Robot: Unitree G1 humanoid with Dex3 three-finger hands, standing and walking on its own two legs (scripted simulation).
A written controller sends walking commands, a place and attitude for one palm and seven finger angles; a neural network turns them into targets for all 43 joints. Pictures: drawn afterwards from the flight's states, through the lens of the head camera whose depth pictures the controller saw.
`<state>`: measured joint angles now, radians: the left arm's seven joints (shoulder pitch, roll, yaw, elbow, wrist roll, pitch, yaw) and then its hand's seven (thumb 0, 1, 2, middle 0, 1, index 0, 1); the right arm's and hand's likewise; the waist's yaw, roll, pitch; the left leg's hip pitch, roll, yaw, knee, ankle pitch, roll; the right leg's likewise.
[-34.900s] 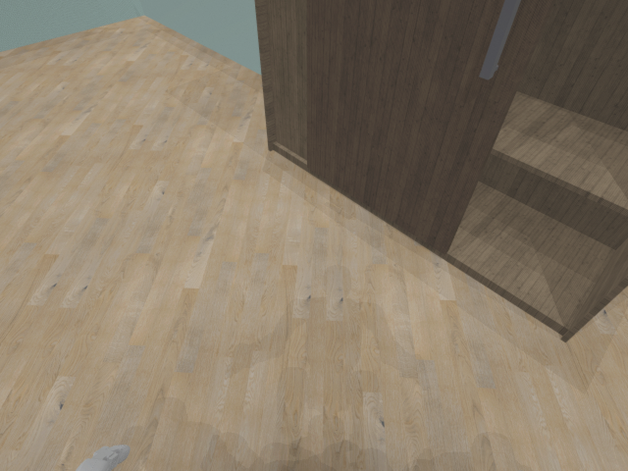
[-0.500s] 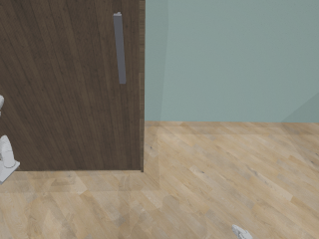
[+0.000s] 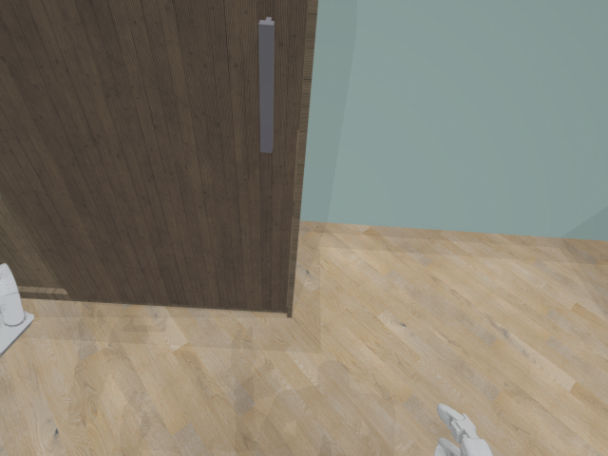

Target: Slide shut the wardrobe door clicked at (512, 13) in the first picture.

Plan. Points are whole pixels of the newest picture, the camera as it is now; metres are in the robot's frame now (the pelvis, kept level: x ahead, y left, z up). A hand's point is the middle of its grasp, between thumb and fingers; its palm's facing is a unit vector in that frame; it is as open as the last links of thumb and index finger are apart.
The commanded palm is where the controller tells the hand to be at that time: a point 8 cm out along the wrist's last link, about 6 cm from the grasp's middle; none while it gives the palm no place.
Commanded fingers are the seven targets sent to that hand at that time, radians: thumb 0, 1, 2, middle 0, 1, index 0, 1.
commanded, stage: let the arm hang, fingers relaxed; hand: left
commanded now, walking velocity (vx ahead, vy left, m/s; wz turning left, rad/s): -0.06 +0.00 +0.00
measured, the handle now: (267, 89) +0.77 +0.12 +0.15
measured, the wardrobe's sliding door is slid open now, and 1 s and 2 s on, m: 0.00 0.00 0.00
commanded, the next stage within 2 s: look to check the result in 1.16 s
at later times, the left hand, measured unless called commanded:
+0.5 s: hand out of the picture +0.04 +0.18 -0.18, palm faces +0.03 -0.98 -0.19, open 7.0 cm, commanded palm none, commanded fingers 0.00 0.90 0.90 -0.20 -0.30 -0.20 -0.30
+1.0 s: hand out of the picture +0.01 +0.19 -0.17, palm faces +0.00 -0.98 -0.22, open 7.4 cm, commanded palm none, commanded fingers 0.00 0.90 0.90 -0.20 -0.30 -0.20 -0.30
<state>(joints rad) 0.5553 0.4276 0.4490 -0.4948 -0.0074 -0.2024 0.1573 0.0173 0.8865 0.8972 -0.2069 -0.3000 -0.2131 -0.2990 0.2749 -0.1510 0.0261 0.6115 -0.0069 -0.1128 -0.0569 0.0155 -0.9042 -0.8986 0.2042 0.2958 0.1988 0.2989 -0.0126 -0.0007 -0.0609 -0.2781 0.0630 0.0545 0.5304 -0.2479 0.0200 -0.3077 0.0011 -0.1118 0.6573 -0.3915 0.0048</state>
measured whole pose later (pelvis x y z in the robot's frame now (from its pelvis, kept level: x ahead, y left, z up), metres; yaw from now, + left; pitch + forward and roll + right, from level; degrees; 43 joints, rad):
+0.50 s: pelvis -0.01 +0.00 +0.00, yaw +2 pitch +0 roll -1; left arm 0.26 0.20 0.02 0.94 0.02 0.03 0.02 -0.04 0.97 0.90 -0.20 -0.30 -0.21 -0.30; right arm 0.29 -0.20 0.00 0.98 -0.03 0.04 -0.02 0.01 -0.91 -0.90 0.20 0.30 0.20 0.30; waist -0.02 -0.01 0.05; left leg -0.30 0.03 0.05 0.54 -0.24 0.02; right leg -0.21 -0.03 -0.13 0.48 -0.27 0.00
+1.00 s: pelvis -0.01 +0.00 +0.00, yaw +0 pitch -2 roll +0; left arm 0.21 0.18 0.01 1.13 0.02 0.01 0.02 0.01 0.90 0.90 -0.20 -0.30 -0.20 -0.30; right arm 0.23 -0.19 -0.01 1.11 -0.02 0.01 -0.02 0.01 -0.91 -0.90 0.20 0.30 0.20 0.30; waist -0.01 0.02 0.04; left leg -0.21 0.02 0.10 0.41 -0.17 0.03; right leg -0.16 -0.04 -0.09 0.42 -0.22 0.01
